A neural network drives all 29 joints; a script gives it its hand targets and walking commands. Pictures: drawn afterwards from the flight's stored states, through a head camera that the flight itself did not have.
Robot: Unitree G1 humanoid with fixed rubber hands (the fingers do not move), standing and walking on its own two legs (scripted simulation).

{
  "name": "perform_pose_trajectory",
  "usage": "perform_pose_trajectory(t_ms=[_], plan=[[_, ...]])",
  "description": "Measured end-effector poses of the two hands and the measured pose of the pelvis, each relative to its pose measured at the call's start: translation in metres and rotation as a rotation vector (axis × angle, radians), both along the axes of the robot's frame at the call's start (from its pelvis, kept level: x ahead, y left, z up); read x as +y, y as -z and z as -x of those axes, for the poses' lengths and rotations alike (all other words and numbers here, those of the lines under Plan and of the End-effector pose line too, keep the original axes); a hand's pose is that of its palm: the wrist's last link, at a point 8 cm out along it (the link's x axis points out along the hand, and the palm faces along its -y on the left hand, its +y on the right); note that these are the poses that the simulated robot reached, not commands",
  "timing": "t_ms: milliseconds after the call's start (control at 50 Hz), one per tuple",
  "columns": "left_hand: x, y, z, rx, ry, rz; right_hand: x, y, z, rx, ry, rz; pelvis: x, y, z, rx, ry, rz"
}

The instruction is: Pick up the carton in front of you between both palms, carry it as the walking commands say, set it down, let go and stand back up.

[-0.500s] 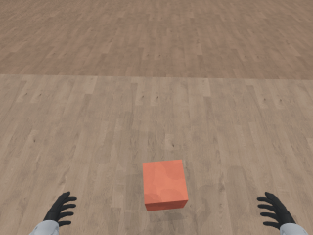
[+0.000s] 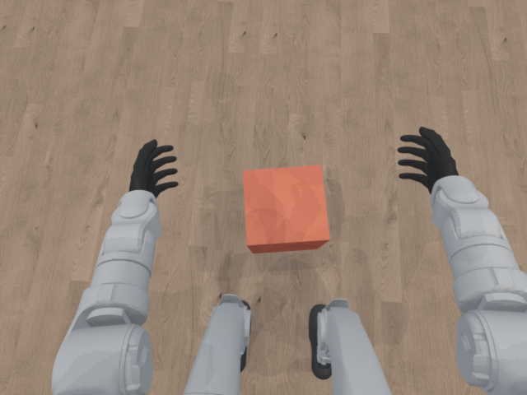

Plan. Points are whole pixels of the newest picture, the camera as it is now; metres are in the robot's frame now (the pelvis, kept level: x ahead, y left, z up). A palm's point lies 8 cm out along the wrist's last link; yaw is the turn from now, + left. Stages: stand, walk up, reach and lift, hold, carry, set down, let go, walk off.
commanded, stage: reach and lift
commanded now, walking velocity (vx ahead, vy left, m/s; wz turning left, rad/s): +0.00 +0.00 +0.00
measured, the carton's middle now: (283, 213) +0.47 +0.00 -0.54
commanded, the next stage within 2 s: none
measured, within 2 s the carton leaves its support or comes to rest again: leaves its support in 1.94 s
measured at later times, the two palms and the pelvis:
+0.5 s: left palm (194, 178) +0.47 +0.19 -0.22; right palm (377, 162) +0.51 -0.18 -0.22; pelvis +0.00 +0.00 -0.09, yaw +0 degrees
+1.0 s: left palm (211, 211) +0.45 +0.20 -0.45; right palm (353, 201) +0.49 -0.18 -0.44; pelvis -0.05 +0.00 -0.27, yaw +1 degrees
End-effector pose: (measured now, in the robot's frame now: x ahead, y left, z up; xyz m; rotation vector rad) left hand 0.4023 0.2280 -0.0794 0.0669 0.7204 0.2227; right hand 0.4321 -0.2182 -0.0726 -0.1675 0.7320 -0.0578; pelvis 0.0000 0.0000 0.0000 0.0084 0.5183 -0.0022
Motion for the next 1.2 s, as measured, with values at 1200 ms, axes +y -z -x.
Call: perform_pose_trajectory(t_ms=[1200], plan=[[-0.029,0.396,-0.061,0.015,-0.007,0.035,0.042,0.408,-0.06,-0.023,0.032,-0.064,0.004,0.295,0.046,0.151,-0.014,-0.014]])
